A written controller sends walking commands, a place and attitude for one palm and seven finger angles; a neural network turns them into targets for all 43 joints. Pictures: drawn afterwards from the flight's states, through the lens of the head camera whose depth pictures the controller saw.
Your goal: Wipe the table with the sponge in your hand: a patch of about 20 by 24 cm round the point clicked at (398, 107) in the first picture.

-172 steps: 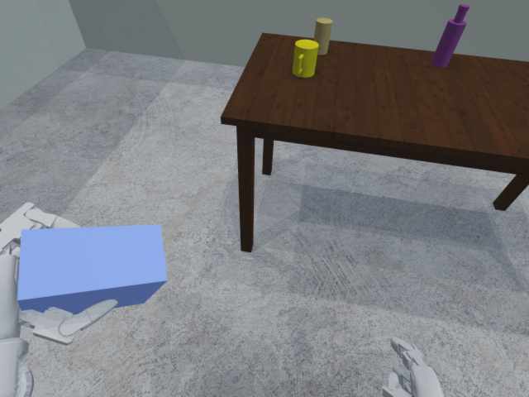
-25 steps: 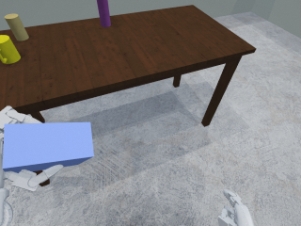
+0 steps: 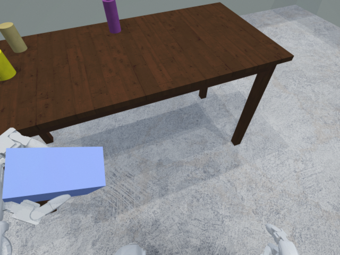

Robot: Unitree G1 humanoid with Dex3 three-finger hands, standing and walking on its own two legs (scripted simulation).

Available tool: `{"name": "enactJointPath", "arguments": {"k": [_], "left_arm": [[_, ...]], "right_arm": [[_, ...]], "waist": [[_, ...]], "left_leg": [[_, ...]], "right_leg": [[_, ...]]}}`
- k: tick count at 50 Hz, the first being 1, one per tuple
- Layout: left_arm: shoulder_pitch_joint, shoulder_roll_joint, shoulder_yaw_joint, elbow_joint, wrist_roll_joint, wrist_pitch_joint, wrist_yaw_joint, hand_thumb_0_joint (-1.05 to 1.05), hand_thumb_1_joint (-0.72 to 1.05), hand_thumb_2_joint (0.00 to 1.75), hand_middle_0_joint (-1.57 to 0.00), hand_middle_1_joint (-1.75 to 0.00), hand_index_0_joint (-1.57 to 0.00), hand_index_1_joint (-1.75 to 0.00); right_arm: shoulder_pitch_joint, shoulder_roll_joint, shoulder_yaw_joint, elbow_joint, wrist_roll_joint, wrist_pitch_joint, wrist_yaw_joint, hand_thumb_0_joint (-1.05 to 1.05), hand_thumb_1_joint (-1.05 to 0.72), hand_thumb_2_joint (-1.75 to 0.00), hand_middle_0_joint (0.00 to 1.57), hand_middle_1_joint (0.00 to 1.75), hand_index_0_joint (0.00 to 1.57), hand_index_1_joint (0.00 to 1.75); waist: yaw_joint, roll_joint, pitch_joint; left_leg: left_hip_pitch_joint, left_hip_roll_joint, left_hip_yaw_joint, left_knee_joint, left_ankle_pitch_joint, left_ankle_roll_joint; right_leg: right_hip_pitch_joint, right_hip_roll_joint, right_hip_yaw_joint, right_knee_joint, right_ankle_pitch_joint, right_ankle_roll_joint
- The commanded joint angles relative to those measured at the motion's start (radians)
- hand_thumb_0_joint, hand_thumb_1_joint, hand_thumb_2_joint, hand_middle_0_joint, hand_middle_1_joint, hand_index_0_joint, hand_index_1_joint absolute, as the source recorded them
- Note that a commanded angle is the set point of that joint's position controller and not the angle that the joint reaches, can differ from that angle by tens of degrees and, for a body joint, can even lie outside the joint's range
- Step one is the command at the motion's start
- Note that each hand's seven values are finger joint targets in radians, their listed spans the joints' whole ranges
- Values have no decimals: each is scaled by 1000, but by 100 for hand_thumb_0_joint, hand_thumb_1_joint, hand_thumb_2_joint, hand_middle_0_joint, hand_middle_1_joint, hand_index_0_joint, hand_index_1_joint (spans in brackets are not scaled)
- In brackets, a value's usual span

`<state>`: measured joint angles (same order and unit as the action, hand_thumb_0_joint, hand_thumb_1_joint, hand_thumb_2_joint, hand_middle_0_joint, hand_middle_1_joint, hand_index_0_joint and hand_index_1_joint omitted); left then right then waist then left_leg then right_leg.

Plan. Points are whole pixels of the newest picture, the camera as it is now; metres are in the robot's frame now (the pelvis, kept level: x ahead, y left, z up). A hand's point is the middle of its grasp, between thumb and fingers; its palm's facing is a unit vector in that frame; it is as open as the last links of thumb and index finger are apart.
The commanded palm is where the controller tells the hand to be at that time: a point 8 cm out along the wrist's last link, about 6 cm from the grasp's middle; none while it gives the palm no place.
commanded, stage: take the last steps up to it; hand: left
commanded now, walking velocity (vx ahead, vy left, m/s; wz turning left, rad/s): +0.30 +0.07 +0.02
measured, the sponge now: (69, 174) +0.23 +0.19 +0.14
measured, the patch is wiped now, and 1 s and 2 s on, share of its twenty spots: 0.00 0.00 0.00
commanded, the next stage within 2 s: come to a stop and stand still in 1.20 s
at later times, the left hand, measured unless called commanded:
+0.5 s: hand (62, 124) +0.32 +0.23 +0.16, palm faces +0.41 -0.77 -0.49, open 10.5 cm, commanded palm +0.27 +0.27 +0.17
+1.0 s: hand (64, 85) +0.43 +0.26 +0.17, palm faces +0.40 -0.82 -0.40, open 10.5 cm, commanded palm +0.37 +0.30 +0.17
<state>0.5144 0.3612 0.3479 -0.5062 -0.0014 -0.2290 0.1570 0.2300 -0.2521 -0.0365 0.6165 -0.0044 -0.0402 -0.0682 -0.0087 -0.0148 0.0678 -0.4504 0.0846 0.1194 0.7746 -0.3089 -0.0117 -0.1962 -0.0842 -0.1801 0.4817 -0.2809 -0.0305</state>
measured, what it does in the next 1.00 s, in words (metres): walks ahead: left foot, then right foot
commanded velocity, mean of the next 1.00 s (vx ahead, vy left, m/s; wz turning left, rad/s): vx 0.26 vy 0.06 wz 0.02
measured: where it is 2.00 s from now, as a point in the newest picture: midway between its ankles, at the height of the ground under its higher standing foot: (171, 251)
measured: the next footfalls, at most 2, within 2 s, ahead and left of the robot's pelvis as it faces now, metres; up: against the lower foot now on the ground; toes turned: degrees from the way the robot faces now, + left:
left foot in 0.10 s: +0.11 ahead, +0.14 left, +0.00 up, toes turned +10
right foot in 0.44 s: +0.17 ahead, -0.11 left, +0.00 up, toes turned -12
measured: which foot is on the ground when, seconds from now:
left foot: up 0.00-0.08, down 0.10-0.46, up 0.48-0.82, down 0.84-1.00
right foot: down 0.00-0.12, up 0.14-0.42, down 0.44-0.84, up 0.86-1.00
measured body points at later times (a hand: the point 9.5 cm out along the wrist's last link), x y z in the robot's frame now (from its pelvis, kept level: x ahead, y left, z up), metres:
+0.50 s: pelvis +0.10 -0.01 -0.02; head +0.13 -0.03 +0.43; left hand +0.30 +0.27 +0.19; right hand +0.26 -0.21 -0.14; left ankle +0.07 +0.13 -0.72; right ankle +0.14 -0.10 -0.74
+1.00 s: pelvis +0.20 +0.02 -0.01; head +0.23 +0.04 +0.44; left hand +0.41 +0.31 +0.19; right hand +0.38 -0.19 -0.09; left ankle +0.25 +0.13 -0.74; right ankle +0.17 -0.09 -0.68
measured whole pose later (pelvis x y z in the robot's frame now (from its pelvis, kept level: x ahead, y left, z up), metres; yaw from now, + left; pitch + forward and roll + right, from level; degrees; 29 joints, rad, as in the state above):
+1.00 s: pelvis +0.20 +0.02 -0.01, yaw -1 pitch +0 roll +0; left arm 0.42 0.38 0.39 -0.52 -0.01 -0.22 0.16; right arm 0.17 -0.14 0.01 0.59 0.00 -0.08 -0.05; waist -0.01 -0.03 0.07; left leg -0.32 0.08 0.17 0.58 -0.24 0.03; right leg -0.44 -0.07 -0.10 1.07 -0.48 0.04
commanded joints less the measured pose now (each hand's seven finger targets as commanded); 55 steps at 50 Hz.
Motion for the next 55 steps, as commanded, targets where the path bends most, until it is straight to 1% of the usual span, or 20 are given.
{"name": "enactJointPath", "arguments": {"k": [1, 4, 6, 7, 8, 10, 13, 20, 21, 23, 25, 27, 30, 36, 40, 41, 42, 44, 48, 55], "left_arm": [[-96, 165, 127, -194, -20, -40, 45, 0, 10, 130, -120, -160, -120, -160], [-167, 153, 95, -216, -17, -43, 46, 0, 10, 130, -120, -160, -120, -160], [-198, 150, 94, -251, -18, -63, 45, 0, 10, 130, -120, -160, -120, -160], [-199, 189, 106, -214, -7, -71, 38, 0, 10, 130, -120, -160, -120, -160], [-209, 215, 118, -247, -6, -73, 30, 0, 10, 130, -120, -160, -120, -160], [-149, 180, 109, -291, -10, -66, 23, 0, 10, 130, -120, -160, -120, -160], [-68, 170, 129, -320, -15, -58, 21, 0, 10, 130, -120, -160, -120, -160], [-87, 145, 126, -147, -25, -30, 15, 0, 10, 130, -120, -160, -120, -160], [-111, 145, 119, -132, -22, -25, 13, 0, 10, 130, -120, -160, -120, -160], [-119, 206, 158, -92, -18, -11, 20, 0, 10, 130, -120, -160, -120, -160], [-128, 206, 159, -121, -33, -30, 11, 0, 10, 130, -120, -160, -120, -160], [-115, 182, 140, -174, -20, -53, 7, 0, 10, 130, -120, -160, -120, -160], [-110, 201, 154, -240, -16, -72, 17, 0, 10, 130, -120, -160, -120, -160], [-34, 181, 163, -260, -25, -58, 43, 0, 10, 130, -120, -160, -120, -160], [-102, 172, 140, -254, -21, -61, 48, 0, 10, 130, -120, -160, -120, -160], [-135, 170, 133, -277, -22, -70, 46, 0, 10, 130, -120, -160, -120, -160], [-145, 170, 136, -277, -25, -81, 45, 0, 10, 130, -120, -160, -120, -160], [-152, 215, 146, -239, -17, -87, 25, 0, 10, 130, -120, -160, -120, -160], [-95, 183, 136, -340, -23, -75, 14, 0, 10, 130, -120, -160, -120, -160], [-70, 157, 140, -205, -36, -39, 15, 0, 10, 130, -120, -160, -120, -160]], "right_arm": [[-87, -40, -15, -173, 0, -54, -5, 0, -90, -90, 20, 30, 20, 30], [-63, -62, -26, -174, 6, -59, -19, 0, -90, -90, 20, 30, 20, 30], [-64, -87, -33, -183, 14, -66, -14, 0, -90, -90, 20, 30, 20, 30], [-81, -68, -16, -166, 0, -71, -12, 0, -90, -90, 20, 30, 20, 30], [-94, -59, -20, -163, 1, -81, -8, 0, -90, -90, 20, 30, 20, 30], [-91, -59, -25, -145, 13, -90, 2, 0, -90, -90, 20, 30, 20, 30], [-85, -60, -20, -142, 9, -105, 11, 0, -90, -90, 20, 30, 20, 30], [-92, -52, -9, -136, 10, -88, -9, 0, -90, -90, 20, 30, 20, 30], [-92, -45, -9, -135, 14, -80, -10, 0, -90, -90, 20, 30, 20, 30], [-118, -20, 1, -159, 14, -74, 0, 0, -90, -90, 20, 30, 20, 30], [-123, -40, -4, -134, 12, -70, 10, 0, -90, -90, 20, 30, 20, 30], [-132, -38, 7, -116, 8, -48, 15, 0, -90, -90, 20, 30, 20, 30], [-134, -49, -4, -126, 4, -42, 10, 0, -90, -90, 20, 30, 20, 30], [-102, -33, -17, -181, 2, -51, 7, 0, -90, -90, 20, 30, 20, 30], [-62, -58, -38, -179, 6, -53, -13, 0, -90, -90, 20, 30, 20, 30], [-62, -83, -48, -187, 11, -57, -15, 0, -90, -90, 20, 30, 20, 30], [-61, -89, -45, -190, 14, -59, -8, 0, -90, -90, 20, 30, 20, 30], [-89, -62, -24, -170, 2, -72, -4, 0, -90, -90, 20, 30, 20, 30], [-92, -63, -25, -154, 12, -88, 10, 0, -90, -90, 20, 30, 20, 30], [-80, -53, -1, -143, 6, -93, -5, 0, -90, -90, 20, 30, 20, 30]], "waist": [[30, -132, -135], [2, -7, -143], [-3, 319, -188], [-11, 360, -179], [1, 320, -147], [8, 225, -134], [16, 246, -161], [12, 170, -169], [15, 85, -183], [37, -319, -176], [25, -212, -120], [13, -105, -119], [6, -73, -135], [39, -144, -160], [0, -6, -192], [-8, 151, -219], [0, 317, -236], [2, 307, -190], [17, 251, -180], [6, 214, -178]], "left_leg": [[88, -24, 66, -182, 38, 9], [315, -4, 42, -344, 73, 33], [541, 286, -404, -433, 285, 191], [451, 364, -536, -508, 163, 247], [423, 366, -544, -499, 127, 270], [412, 312, -376, -473, 184, 251], [332, 237, -176, -474, 251, 187], [223, 179, -41, -305, 132, 103], [159, 143, -8, -164, 106, 84], [-246, -56, 10, 333, -257, 17], [-289, 6, -143, 508, -161, -6], [-275, 30, -128, 516, -69, -24], [-163, 47, -83, 279, -20, -19], [5, -13, 53, -107, 25, -2], [304, -28, 68, -334, 152, 17], [416, 86, -99, -373, 220, 76], [523, 277, -376, -390, 457, 179], [399, 365, -514, -459, 313, 262], [316, 241, -214, -443, 308, 195], [240, 208, -116, -410, 186, 130]], "right_leg": [[73, -219, 218, -154, 74, -105], [-39, -142, 159, 51, 28, -42], [-343, 39, 49, 465, -251, 45], [-387, 31, 118, 647, -345, 37], [-430, -5, 174, 691, -304, 39], [-472, -29, 159, 673, -223, 54], [-340, -18, 85, 495, -126, 62], [8, 64, -39, 20, -7, 63], [94, 23, 28, -49, 9, 39], [273, -343, 661, -197, 106, -150], [190, -367, 633, -218, 51, -167], [157, -306, 379, -186, 218, -131], [88, -273, 222, -170, 342, -117], [133, -244, 182, -118, 374, -108], [22, -153, 109, 113, 267, -32], [-96, -84, 68, 298, 180, 11], [-287, 25, 40, 499, -241, 50], [-382, 4, 161, 729, -338, 47], [-336, -17, 109, 573, -168, 66], [-87, 61, -7, 140, -93, 76]]}}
